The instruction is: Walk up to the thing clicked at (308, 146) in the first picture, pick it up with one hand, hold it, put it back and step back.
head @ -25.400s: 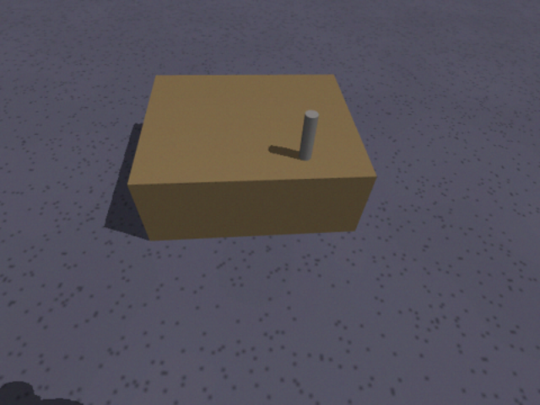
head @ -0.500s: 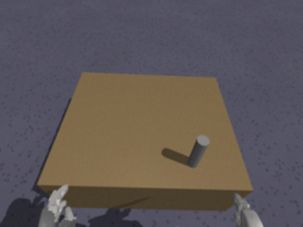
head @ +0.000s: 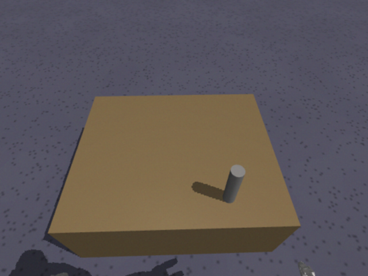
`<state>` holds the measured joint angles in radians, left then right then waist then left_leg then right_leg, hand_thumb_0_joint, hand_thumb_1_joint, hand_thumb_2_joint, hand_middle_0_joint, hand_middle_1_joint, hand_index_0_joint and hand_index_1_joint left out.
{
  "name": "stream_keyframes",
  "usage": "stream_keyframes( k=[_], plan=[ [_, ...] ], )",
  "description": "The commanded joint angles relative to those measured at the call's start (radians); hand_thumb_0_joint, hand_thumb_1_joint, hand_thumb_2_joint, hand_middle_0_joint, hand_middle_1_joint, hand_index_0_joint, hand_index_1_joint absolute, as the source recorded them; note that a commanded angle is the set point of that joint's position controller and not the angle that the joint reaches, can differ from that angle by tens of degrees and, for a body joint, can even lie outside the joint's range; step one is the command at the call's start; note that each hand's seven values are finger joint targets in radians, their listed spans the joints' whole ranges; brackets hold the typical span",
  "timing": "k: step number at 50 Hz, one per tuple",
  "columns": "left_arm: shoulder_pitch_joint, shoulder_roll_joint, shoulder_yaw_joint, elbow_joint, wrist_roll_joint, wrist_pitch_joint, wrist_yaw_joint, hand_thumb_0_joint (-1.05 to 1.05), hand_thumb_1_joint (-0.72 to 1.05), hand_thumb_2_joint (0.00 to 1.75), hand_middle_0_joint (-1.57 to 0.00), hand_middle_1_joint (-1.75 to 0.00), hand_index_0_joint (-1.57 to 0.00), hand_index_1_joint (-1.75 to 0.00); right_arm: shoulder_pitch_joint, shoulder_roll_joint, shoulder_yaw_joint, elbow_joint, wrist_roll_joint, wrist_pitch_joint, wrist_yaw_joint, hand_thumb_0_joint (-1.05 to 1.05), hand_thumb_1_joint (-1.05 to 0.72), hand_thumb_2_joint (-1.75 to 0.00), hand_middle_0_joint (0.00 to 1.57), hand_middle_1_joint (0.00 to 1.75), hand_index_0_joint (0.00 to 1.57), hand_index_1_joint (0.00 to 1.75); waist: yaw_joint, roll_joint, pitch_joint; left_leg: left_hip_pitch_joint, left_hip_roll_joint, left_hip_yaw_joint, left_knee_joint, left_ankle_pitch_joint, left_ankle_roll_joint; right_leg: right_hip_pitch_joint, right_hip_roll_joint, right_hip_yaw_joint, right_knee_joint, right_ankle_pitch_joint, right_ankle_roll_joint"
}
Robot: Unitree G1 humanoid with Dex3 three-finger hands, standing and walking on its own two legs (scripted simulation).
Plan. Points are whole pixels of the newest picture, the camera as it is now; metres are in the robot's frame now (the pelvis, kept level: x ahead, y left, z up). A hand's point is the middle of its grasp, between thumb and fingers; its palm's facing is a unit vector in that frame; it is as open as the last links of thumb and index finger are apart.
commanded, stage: home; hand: right
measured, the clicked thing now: (232, 185) +0.48 -0.20 -0.29
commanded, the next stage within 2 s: stand in 0.08 s
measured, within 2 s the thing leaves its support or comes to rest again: neither
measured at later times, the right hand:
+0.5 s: hand out of the picture +0.03 -0.25 -0.13, palm faces -0.01 +0.94 -0.35, open 12.6 cm
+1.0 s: hand out of the picture +0.04 -0.24 -0.13, palm faces -0.03 +0.95 -0.32, open 7.4 cm
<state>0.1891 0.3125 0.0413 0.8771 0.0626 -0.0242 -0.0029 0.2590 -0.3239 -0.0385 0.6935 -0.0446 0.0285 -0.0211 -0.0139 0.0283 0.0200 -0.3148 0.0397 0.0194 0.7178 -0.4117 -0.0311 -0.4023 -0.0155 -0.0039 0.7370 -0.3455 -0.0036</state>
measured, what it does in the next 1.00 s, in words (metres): stands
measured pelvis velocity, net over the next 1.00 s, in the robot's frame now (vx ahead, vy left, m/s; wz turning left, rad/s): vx -0.01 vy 0.00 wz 0.00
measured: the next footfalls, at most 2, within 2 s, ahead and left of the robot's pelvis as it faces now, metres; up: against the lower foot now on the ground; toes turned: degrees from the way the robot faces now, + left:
none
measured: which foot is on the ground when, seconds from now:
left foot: down 0.00-1.00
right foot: down 0.00-1.00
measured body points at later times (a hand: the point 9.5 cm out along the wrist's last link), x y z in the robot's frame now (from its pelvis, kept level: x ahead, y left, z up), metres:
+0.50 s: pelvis -0.01 +0.00 +0.03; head -0.01 +0.00 +0.48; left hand +0.05 +0.28 -0.11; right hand +0.03 -0.30 -0.11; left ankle -0.02 +0.14 -0.71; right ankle +0.03 -0.12 -0.71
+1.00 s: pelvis -0.01 +0.00 +0.03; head +0.00 +0.00 +0.48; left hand +0.05 +0.30 -0.11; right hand +0.05 -0.29 -0.11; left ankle -0.02 +0.14 -0.71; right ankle +0.03 -0.12 -0.71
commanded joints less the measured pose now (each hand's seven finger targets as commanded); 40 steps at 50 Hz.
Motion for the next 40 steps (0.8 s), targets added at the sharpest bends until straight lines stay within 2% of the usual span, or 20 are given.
stream_keyframes(
  k=[1,3,5,6,7,9,11,12,13,16,20,26,27,30,36,38,40],
  plan=[
    [-0.072,0.176,0.047,-0.050,-0.016,-0.027,0.016,0.00,0.90,0.90,-0.20,-0.31,-0.20,-0.31,-0.031,-0.142,-0.040,0.005,-0.002,-0.063,-0.010,0.00,0.56,-0.04,0.05,0.05,0.05,0.05,-0.005,-0.078,-0.079,0.074,0.041,-0.059,-0.182,0.229,0.048,0.132,-0.073,0.114,-0.243,0.221,-0.049],
    [-0.066,0.177,0.046,-0.020,-0.022,-0.020,0.016,0.00,0.90,0.90,-0.20,-0.31,-0.20,-0.31,-0.035,-0.149,-0.037,0.055,0.001,-0.067,-0.012,0.00,0.57,-0.03,0.05,0.05,0.05,0.05,-0.001,-0.062,-0.067,0.102,0.049,-0.062,-0.221,0.241,0.046,0.153,-0.071,0.112,-0.276,0.214,-0.046],
    [-0.057,0.178,0.043,0.014,-0.023,-0.015,0.018,0.00,0.90,0.90,-0.20,-0.31,-0.20,-0.31,-0.040,-0.151,-0.034,0.102,0.004,-0.068,-0.015,0.00,0.59,-0.03,0.05,0.04,0.05,0.04,0.004,-0.055,-0.086,0.126,0.053,-0.053,-0.232,0.294,0.040,0.218,-0.085,0.118,-0.297,0.292,-0.047],
    [-0.060,0.184,0.041,0.031,-0.025,-0.012,0.017,0.00,0.90,0.90,-0.20,-0.31,-0.20,-0.31,-0.029,-0.147,-0.029,0.128,0.006,-0.067,-0.015,0.00,0.54,-0.05,0.05,0.05,0.05,0.05,-0.001,-0.074,-0.066,0.123,0.052,-0.054,-0.254,0.283,0.034,0.221,-0.086,0.120,-0.317,0.273,-0.046],
    [-0.064,0.183,0.040,0.043,-0.029,-0.009,0.017,0.00,0.90,0.90,-0.20,-0.31,-0.20,-0.31,-0.026,-0.160,-0.029,0.150,0.006,-0.068,-0.018,0.00,0.58,-0.03,0.05,0.05,0.05,0.05,-0.003,-0.050,-0.074,0.135,0.060,-0.055,-0.274,0.291,0.037,0.242,-0.085,0.117,-0.319,0.281,-0.047],
    [-0.054,0.184,0.036,0.081,-0.030,-0.005,0.018,0.00,0.90,0.90,-0.20,-0.31,-0.20,-0.31,-0.039,-0.159,-0.024,0.192,0.010,-0.067,-0.018,0.00,0.56,-0.04,0.05,0.05,0.05,0.05,0.009,-0.048,-0.044,0.132,0.065,-0.063,-0.304,0.296,0.035,0.260,-0.082,0.103,-0.341,0.271,-0.037],
    [-0.074,0.194,0.035,0.106,-0.031,0.002,0.017,0.00,0.90,0.90,-0.20,-0.30,-0.20,-0.30,-0.050,-0.163,-0.022,0.224,0.011,-0.065,-0.019,0.00,0.40,-0.20,0.20,0.21,0.20,0.21,0.006,-0.039,-0.010,0.129,0.069,-0.066,-0.338,0.266,0.032,0.256,-0.079,0.105,-0.367,0.209,-0.033],
    [-0.080,0.195,0.034,0.115,-0.032,0.005,0.015,0.00,0.90,0.90,-0.20,-0.30,-0.20,-0.30,-0.040,-0.162,-0.017,0.245,0.012,-0.063,-0.018,0.00,0.32,-0.28,0.20,0.29,0.20,0.29,0.006,-0.022,-0.002,0.122,0.069,-0.068,-0.355,0.232,0.033,0.255,-0.075,0.102,-0.378,0.166,-0.034],
    [-0.073,0.196,0.032,0.128,-0.032,0.007,0.015,0.00,0.90,0.90,-0.20,-0.30,-0.20,-0.30,-0.053,-0.168,-0.019,0.257,0.013,-0.061,-0.017,0.00,0.24,-0.36,0.20,0.30,0.20,0.30,0.013,-0.022,0.014,0.118,0.068,-0.069,-0.359,0.216,0.032,0.256,-0.076,0.104,-0.395,0.131,-0.031],
    [-0.084,0.198,0.031,0.156,-0.033,0.008,0.013,0.00,0.90,0.90,-0.20,-0.30,-0.20,-0.30,-0.059,-0.168,-0.014,0.289,0.012,-0.058,-0.015,0.00,0.00,-0.60,0.20,0.30,0.20,0.30,0.015,-0.008,0.030,0.108,0.072,-0.073,-0.383,0.181,0.034,0.257,-0.075,0.102,-0.408,0.105,-0.027],
    [-0.097,0.199,0.026,0.185,-0.033,0.005,0.012,0.00,0.90,0.90,-0.20,-0.30,-0.20,-0.30,-0.058,-0.169,-0.010,0.320,0.014,-0.060,-0.013,0.00,-0.32,-0.90,0.20,0.30,0.20,0.30,0.009,-0.020,0.025,0.138,0.074,-0.071,-0.391,0.210,0.035,0.256,-0.082,0.109,-0.425,0.131,-0.023],
    [-0.108,0.197,0.019,0.218,-0.036,0.004,0.011,0.00,0.90,0.90,-0.20,-0.30,-0.20,-0.30,-0.075,-0.189,-0.007,0.346,0.015,-0.060,-0.014,0.00,-0.80,-0.90,0.20,0.30,0.20,0.30,0.010,-0.006,0.014,0.147,0.084,-0.078,-0.416,0.202,0.039,0.279,-0.083,0.098,-0.424,0.175,-0.019],
    [-0.110,0.191,0.017,0.224,-0.037,0.004,0.010,0.00,0.90,0.90,-0.20,-0.30,-0.20,-0.30,-0.080,-0.181,-0.003,0.351,0.015,-0.058,-0.013,0.00,-0.88,-0.90,0.20,0.30,0.20,0.30,0.015,-0.017,0.030,0.140,0.080,-0.077,-0.421,0.192,0.039,0.269,-0.080,0.095,-0.429,0.156,-0.017],
    [-0.108,0.195,0.012,0.234,-0.038,0.005,0.009,0.00,0.90,0.90,-0.20,-0.30,-0.20,-0.30,-0.084,-0.191,-0.004,0.357,0.018,-0.057,-0.011,0.00,-0.90,-0.90,0.20,0.30,0.20,0.30,0.015,-0.025,0.035,0.146,0.082,-0.078,-0.426,0.181,0.040,0.261,-0.083,0.098,-0.439,0.128,-0.016],
    [-0.110,0.203,0.006,0.239,-0.040,0.003,0.011,0.00,0.90,0.90,-0.20,-0.30,-0.20,-0.30,-0.099,-0.200,-0.004,0.366,0.019,-0.059,-0.010,0.00,-0.90,-0.90,0.20,0.30,0.20,0.30,0.013,-0.035,0.005,0.174,0.089,-0.078,-0.433,0.215,0.042,0.267,-0.092,0.099,-0.439,0.186,-0.016],
    [-0.105,0.200,0.002,0.245,-0.040,0.001,0.012,0.00,0.90,0.90,-0.20,-0.30,-0.20,-0.30,-0.103,-0.197,-0.001,0.371,0.020,-0.057,-0.007,0.00,-0.90,-0.90,0.20,0.30,0.20,0.30,0.016,-0.041,0.020,0.172,0.085,-0.076,-0.435,0.210,0.042,0.258,-0.089,0.095,-0.448,0.167,-0.010],
    [-0.109,0.212,0.002,0.244,-0.041,0.000,0.013,0.00,0.90,0.90,-0.20,-0.30,-0.20,-0.30,-0.104,-0.198,-0.001,0.371,0.019,-0.056,-0.006,0.00,-0.90,-0.90,0.20,0.30,0.20,0.30,0.011,-0.042,0.002,0.182,0.088,-0.073,-0.434,0.223,0.043,0.266,-0.094,0.096,-0.445,0.189,-0.012]
  ],
)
